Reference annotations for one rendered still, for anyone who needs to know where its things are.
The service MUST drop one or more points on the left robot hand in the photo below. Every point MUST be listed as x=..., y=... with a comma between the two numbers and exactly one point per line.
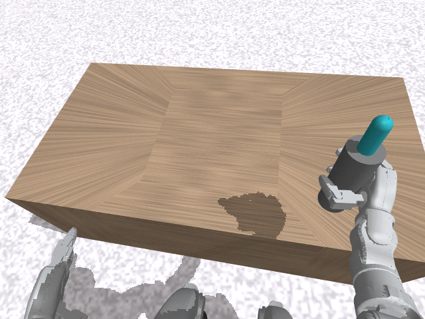
x=46, y=299

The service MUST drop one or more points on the bottle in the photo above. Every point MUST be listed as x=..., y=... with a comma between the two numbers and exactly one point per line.
x=359, y=159

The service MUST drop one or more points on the right robot hand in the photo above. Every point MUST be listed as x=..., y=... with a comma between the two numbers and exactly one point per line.
x=379, y=192

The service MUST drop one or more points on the right robot arm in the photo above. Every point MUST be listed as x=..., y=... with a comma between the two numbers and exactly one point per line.
x=378, y=287

